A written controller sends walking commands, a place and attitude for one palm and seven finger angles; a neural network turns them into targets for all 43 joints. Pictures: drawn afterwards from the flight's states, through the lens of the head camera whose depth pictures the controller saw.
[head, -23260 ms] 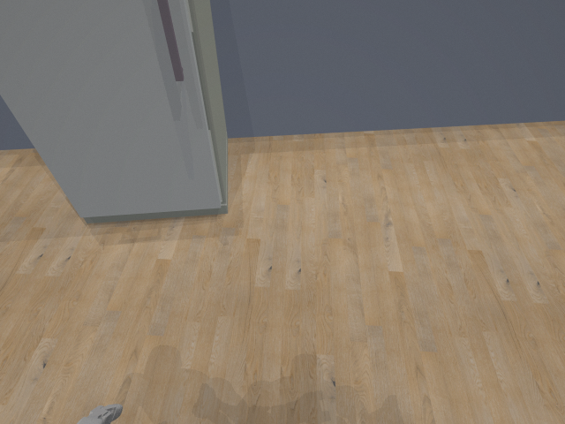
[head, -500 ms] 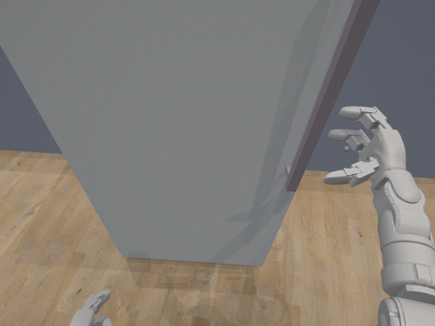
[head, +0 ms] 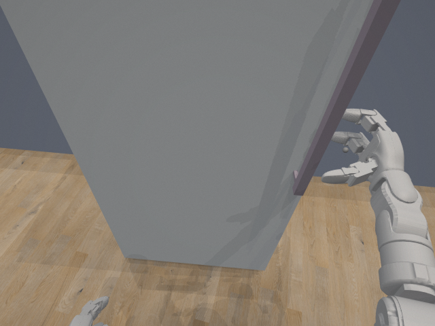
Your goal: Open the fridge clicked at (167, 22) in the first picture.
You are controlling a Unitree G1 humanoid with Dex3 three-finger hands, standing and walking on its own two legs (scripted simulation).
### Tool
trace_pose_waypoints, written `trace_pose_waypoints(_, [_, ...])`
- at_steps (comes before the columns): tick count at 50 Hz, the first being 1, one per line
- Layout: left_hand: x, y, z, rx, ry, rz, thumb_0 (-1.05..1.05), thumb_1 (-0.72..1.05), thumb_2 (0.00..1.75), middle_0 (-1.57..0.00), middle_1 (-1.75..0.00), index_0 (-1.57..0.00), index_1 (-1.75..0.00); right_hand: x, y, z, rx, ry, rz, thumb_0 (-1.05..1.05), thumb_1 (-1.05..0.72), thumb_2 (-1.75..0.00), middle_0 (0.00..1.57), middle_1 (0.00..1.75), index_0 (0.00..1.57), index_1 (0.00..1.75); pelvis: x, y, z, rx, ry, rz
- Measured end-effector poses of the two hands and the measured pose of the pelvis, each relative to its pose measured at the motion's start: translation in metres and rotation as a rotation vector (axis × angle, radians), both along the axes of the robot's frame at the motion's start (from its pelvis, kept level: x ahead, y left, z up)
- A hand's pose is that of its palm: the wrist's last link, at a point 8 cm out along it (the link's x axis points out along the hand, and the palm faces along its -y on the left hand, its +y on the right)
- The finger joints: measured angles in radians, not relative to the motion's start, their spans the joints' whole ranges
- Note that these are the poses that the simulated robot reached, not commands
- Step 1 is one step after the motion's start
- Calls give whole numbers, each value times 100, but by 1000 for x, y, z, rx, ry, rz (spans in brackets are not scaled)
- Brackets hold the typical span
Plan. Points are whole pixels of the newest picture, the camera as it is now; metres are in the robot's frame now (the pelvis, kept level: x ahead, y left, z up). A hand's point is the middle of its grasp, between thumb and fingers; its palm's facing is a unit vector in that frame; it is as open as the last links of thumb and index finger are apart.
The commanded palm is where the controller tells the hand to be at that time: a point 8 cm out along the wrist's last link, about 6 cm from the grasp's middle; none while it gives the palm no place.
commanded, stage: feel for the door with the fingertips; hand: right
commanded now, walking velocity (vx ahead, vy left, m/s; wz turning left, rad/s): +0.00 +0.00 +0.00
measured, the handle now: (334, 97) +0.46 -0.15 +0.23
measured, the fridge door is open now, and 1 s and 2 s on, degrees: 0 0 0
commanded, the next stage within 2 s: slide the fingers in behind the handle in 0.26 s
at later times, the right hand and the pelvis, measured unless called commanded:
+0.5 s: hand (339, 142) +0.43 -0.18 +0.16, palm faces -0.02 +1.00 +0.01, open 13.6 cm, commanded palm +0.40 -0.24 +0.15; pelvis +0.00 -0.01 +0.00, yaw +0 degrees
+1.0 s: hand (333, 148) +0.41 -0.16 +0.16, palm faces -0.01 +1.00 +0.00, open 14.0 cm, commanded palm +0.38 -0.21 +0.15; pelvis -0.01 -0.02 +0.00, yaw +0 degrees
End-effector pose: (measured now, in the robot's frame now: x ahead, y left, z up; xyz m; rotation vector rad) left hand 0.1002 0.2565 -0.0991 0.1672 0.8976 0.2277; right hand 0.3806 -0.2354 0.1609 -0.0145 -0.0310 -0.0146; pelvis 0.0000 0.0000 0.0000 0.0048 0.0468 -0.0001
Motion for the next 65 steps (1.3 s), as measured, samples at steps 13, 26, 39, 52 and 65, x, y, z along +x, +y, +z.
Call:
trace_pose_waypoints(13, [-11, 0, -2, 11, 27, 9, 1, 90, 90, -20, -29, -20, -29, 21, 8, -5, 19, 14, 16, -1, 50, -30, 31, 121, 31, 120, -3, -3, -1, 2, 26, 2])
trace_pose_waypoints(26, [-29, -6, -6, 4, 72, 32, 1, 90, 90, -20, -29, -20, -29, 26, 2, -5, 23, 9, 30, -1, 50, -30, 38, 124, 36, 123, -2, -9, -2, 7, 29, 9])
trace_pose_waypoints(39, [-16, -15, 0, -2, 19, 17, 1, 90, 90, -20, -29, -20, -29, 9, 2, -10, 16, -7, 26, -1, 50, -30, 31, 121, 31, 120, -3, -16, -1, 11, 15, 12])
trace_pose_waypoints(52, [5, -24, 4, -11, -35, -30, 1, 90, 90, -20, -29, -20, -29, 11, 20, -5, 17, 3, 29, -1, 50, -30, 30, 120, 30, 120, -7, -16, -1, 11, 8, 1])
trace_pose_waypoints(65, [-4, -17, 0, -24, -1, -16, 1, 90, 90, -20, -29, -21, -29, 10, 29, -8, 8, 8, 20, -1, 50, -30, 30, 120, 30, 120, -2, -10, 0, 5, 2, 5])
